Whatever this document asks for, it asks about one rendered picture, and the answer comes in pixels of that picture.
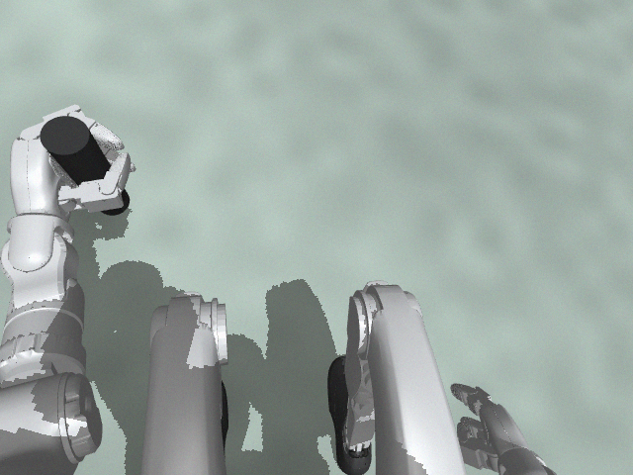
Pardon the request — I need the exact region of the can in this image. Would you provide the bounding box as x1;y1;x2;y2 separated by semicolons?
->
40;116;130;216

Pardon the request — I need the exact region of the right robot foot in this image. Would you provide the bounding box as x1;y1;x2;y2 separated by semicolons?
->
327;356;372;475

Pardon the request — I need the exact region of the left robot arm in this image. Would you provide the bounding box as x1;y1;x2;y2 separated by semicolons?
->
0;213;103;475

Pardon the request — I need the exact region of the right robot arm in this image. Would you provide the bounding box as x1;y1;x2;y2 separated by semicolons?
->
497;448;557;475

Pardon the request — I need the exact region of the left robot hand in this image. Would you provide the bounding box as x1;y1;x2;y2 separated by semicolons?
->
10;105;136;222

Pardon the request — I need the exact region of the right robot hand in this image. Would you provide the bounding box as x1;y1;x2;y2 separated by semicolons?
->
451;384;530;473

